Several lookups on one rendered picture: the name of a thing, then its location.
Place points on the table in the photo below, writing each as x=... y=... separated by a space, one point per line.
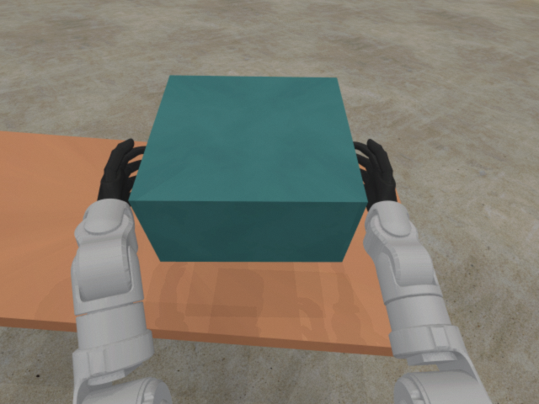
x=46 y=184

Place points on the left robot hand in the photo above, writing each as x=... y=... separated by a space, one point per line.
x=116 y=184

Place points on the right robot hand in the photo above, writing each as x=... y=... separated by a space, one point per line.
x=378 y=179

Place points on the robot right forearm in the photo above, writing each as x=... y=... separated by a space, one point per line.
x=421 y=328

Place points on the robot left forearm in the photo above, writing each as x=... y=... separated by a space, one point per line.
x=113 y=339

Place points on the carton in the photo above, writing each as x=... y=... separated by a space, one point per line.
x=250 y=169

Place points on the left robot upper arm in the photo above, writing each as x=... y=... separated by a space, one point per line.
x=148 y=390

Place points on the right robot upper arm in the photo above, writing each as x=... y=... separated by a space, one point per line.
x=439 y=387

